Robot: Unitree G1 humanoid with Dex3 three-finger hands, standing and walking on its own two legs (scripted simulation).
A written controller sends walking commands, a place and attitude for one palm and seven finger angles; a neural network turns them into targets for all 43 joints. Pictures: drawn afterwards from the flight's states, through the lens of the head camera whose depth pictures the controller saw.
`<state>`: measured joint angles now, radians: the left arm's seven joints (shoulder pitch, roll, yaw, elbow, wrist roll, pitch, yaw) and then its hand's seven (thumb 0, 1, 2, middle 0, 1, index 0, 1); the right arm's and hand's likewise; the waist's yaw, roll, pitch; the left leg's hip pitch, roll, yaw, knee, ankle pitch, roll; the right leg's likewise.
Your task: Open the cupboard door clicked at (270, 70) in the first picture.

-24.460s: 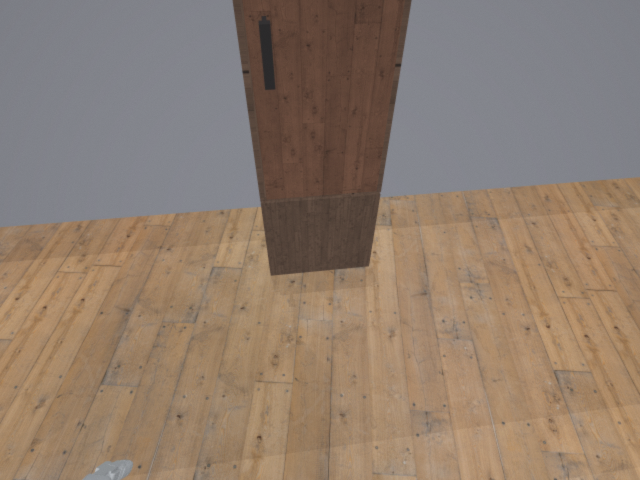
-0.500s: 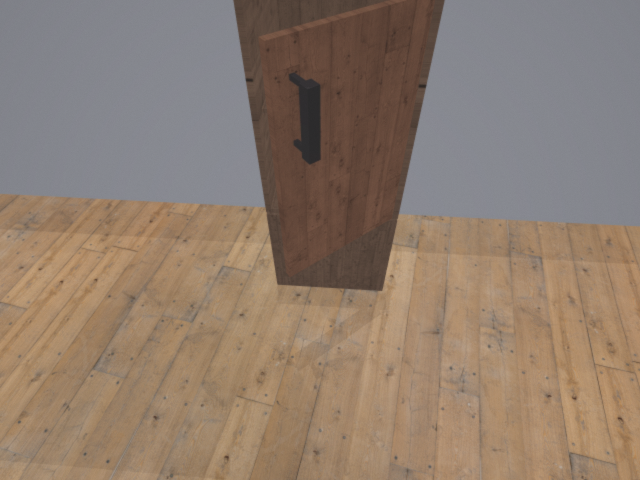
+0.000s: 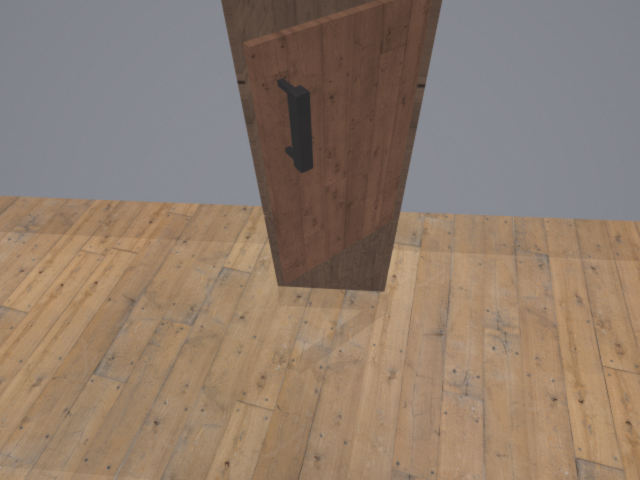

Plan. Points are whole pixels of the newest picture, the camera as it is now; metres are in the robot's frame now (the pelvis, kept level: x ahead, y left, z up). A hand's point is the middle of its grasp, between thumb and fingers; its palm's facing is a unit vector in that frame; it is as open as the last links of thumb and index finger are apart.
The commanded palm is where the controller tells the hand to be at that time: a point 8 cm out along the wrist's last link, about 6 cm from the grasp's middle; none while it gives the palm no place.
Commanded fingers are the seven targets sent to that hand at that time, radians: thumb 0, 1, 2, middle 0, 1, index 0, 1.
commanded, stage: look to check the result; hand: left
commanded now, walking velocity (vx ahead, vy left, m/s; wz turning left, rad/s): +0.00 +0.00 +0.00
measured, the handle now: (294, 126) +0.61 +0.08 +0.11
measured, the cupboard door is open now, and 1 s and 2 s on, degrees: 40 40 40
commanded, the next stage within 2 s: walk to a spot facing it in 0.06 s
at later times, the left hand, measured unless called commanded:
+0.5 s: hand out of the picture +0.08 +0.20 -0.18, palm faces -0.10 -0.96 -0.25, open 7.4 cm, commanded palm none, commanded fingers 0.00 0.90 0.90 -0.20 -0.30 -0.20 -0.30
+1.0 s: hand out of the picture +0.10 +0.17 -0.19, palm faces -0.36 -0.89 -0.26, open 7.4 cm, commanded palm none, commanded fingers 0.00 0.90 0.90 -0.20 -0.30 -0.20 -0.30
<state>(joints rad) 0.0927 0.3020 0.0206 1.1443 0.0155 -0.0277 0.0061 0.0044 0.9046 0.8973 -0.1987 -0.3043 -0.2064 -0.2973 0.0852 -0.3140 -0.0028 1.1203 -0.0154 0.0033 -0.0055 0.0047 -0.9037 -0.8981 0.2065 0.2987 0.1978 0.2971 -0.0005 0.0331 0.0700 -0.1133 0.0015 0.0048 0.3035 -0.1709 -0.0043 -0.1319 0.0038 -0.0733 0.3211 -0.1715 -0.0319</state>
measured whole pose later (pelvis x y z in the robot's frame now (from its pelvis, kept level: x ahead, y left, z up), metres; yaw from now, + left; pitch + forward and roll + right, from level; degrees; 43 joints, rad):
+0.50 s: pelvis +0.00 +0.00 -0.01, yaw -7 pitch -1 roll -1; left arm 0.15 0.23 0.05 1.07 0.02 0.04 0.01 0.00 0.90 0.90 -0.20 -0.30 -0.21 -0.30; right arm 0.16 -0.23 -0.03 1.05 -0.01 0.04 -0.03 0.00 -0.91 -0.90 0.21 0.30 0.20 0.30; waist -0.01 0.01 0.09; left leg -0.18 0.07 0.10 0.50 -0.30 -0.01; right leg -0.22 0.06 0.02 0.47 -0.22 -0.04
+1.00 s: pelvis -0.03 -0.01 -0.02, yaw -25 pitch +1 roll +1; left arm 0.20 0.23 0.08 0.96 0.03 0.04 0.01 0.00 0.91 0.90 -0.20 -0.30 -0.21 -0.30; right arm 0.09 -0.23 -0.06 0.92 0.00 0.04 -0.02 0.01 -0.91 -0.90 0.20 0.30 0.20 0.30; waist 0.02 -0.03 0.14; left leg -0.44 0.05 0.05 0.97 -0.50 -0.06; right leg -0.32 0.01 0.12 0.56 -0.26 0.02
